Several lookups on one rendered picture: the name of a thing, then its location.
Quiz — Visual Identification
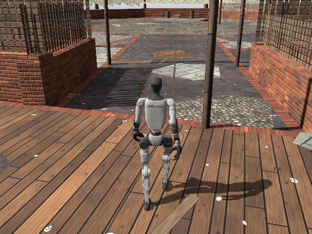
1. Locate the left robot shin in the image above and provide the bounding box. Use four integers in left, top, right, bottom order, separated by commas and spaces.
142, 169, 150, 204

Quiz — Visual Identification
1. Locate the robot right hand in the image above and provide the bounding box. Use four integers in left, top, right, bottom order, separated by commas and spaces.
170, 145, 182, 161

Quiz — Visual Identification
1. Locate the right robot upper arm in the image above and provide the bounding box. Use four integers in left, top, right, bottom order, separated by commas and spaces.
166, 98, 176, 126

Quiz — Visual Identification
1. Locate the robot right forearm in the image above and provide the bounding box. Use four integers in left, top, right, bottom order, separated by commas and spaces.
171, 119, 181, 146

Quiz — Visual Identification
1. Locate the robot left hand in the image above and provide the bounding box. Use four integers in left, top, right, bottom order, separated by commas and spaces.
133, 132, 144, 142

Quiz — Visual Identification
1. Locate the left robot upper arm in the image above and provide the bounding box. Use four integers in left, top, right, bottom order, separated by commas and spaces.
135, 98, 146, 123

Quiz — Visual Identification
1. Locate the robot left forearm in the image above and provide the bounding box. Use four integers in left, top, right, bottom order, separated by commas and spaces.
133, 117, 140, 134

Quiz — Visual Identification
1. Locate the left robot foot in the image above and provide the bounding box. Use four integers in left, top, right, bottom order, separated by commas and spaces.
143, 198, 151, 211

